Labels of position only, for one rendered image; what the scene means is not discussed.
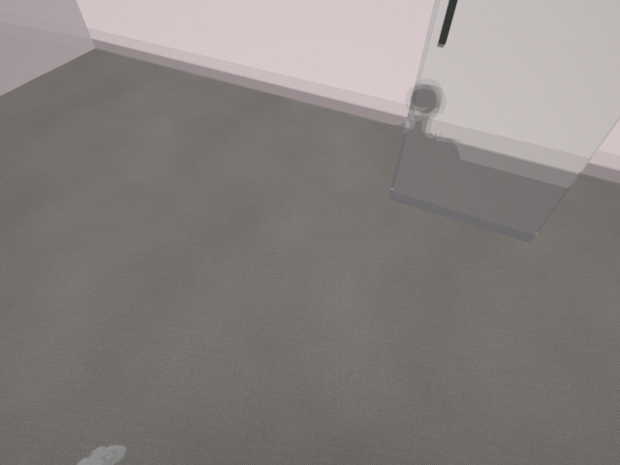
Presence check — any fridge door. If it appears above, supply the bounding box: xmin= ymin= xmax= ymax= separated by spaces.
xmin=393 ymin=0 xmax=620 ymax=235

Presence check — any robot left hand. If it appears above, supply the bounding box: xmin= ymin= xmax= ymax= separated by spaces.
xmin=77 ymin=445 xmax=126 ymax=465

